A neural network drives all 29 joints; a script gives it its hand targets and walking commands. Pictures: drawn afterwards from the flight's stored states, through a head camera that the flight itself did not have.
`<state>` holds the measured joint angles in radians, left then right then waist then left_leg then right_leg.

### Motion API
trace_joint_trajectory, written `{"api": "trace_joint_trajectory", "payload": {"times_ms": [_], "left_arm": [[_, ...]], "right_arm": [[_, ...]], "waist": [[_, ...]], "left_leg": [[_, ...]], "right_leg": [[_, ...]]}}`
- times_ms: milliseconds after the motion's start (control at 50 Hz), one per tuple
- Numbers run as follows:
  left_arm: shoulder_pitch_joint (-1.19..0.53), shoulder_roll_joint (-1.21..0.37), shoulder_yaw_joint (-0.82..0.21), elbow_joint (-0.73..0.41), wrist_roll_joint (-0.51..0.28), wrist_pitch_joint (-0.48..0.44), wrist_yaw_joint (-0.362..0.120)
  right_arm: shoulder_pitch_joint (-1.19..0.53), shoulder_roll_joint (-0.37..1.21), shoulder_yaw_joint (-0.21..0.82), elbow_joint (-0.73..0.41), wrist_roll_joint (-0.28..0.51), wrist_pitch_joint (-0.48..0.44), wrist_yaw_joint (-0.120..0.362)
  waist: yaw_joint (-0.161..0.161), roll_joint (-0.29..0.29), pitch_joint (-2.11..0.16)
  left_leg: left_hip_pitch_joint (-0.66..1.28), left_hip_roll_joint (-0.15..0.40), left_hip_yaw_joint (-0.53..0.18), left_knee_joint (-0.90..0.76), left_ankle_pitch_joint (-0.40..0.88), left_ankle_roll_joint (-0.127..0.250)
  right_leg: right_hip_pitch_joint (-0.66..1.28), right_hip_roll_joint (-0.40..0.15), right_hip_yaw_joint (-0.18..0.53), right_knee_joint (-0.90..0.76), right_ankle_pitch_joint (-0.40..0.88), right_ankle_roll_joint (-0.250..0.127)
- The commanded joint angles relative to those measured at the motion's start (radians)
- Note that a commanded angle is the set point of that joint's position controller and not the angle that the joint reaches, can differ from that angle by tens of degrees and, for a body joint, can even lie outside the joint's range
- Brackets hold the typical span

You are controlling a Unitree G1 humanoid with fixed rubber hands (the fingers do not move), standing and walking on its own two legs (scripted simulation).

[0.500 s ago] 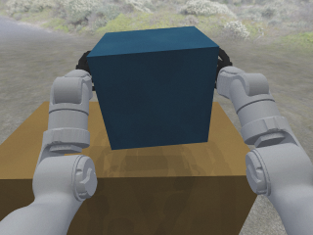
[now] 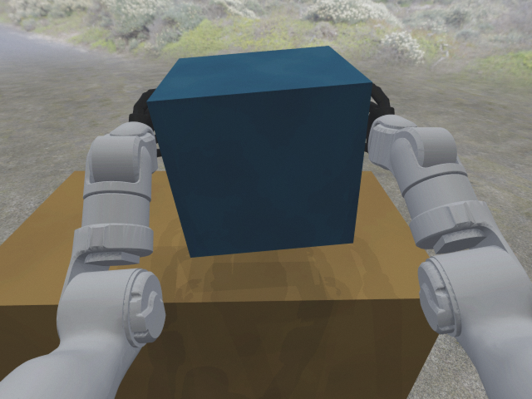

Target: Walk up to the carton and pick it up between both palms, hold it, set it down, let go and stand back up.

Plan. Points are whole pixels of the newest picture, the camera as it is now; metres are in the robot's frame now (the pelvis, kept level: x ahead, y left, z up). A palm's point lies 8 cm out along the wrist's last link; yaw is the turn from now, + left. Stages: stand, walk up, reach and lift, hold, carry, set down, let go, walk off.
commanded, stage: hold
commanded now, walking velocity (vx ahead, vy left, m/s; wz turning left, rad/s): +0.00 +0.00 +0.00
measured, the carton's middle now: (262, 147) +0.39 +0.00 +0.28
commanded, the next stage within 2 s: none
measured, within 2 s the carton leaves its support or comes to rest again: neither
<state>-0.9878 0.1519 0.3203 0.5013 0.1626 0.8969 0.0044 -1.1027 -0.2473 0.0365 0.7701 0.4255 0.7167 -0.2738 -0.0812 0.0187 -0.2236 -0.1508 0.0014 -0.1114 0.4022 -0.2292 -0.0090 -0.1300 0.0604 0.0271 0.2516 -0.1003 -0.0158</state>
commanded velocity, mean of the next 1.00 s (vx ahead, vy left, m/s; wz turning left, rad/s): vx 0.00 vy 0.00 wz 0.00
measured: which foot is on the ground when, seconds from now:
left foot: down 0.00-1.00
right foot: down 0.00-1.00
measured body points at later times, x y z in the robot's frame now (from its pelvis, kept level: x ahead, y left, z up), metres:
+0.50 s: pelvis +0.00 +0.00 +0.00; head -0.09 +0.02 +0.44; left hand +0.39 +0.16 +0.30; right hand +0.38 -0.17 +0.31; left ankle -0.01 +0.12 -0.75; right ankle +0.02 -0.11 -0.75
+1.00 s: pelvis +0.00 +0.00 +0.00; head -0.10 +0.01 +0.44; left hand +0.38 +0.16 +0.31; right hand +0.37 -0.17 +0.32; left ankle -0.01 +0.12 -0.75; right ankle +0.02 -0.11 -0.75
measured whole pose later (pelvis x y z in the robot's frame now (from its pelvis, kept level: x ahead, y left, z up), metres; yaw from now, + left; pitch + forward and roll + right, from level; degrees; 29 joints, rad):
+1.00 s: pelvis +0.00 +0.00 +0.00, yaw +0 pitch -2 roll -2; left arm -1.01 0.15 0.33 0.52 0.17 0.90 0.01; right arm -1.12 -0.25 0.03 0.79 0.42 0.72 -0.27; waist -0.08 0.02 -0.23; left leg -0.14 0.00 -0.11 0.40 -0.23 -0.01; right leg -0.12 0.06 0.03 0.25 -0.10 -0.02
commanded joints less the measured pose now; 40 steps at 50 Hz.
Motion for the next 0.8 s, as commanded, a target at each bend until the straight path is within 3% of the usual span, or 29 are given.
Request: {"api": "trace_joint_trajectory", "payload": {"times_ms": [0,260,420,780], "left_arm": [[-0.815,-0.636,-0.335,-0.204,-0.209,-0.087,-0.143],[-0.798,-0.650,-0.351,-0.246,-0.199,-0.073,-0.144],[-0.791,-0.647,-0.344,-0.242,-0.200,-0.072,-0.143],[-0.829,-0.642,-0.323,-0.169,-0.196,-0.081,-0.150]], "right_arm": [[-0.860,0.668,0.168,-0.372,0.197,-0.031,0.153],[-0.842,0.658,0.180,-0.392,0.207,-0.028,0.155],[-0.843,0.659,0.180,-0.390,0.208,-0.029,0.159],[-0.885,0.667,0.155,-0.349,0.185,-0.032,0.165]], "waist": [[-0.013,0.032,-0.337],[-0.017,0.051,-0.329],[-0.015,0.031,-0.323],[-0.010,0.029,-0.306]], "left_leg": [[-0.023,-0.041,0.027,-0.058,0.252,-0.054],[0.001,-0.039,0.025,-0.050,0.297,-0.063],[-0.001,-0.038,0.024,-0.053,0.296,-0.061],[-0.051,-0.036,0.032,-0.077,0.185,-0.046]], "right_leg": [[0.265,0.014,0.023,0.015,0.203,0.023],[0.269,0.019,0.017,0.017,0.227,0.019],[0.272,0.021,0.015,0.016,0.227,0.022],[0.260,0.018,0.016,0.013,0.148,0.019]]}}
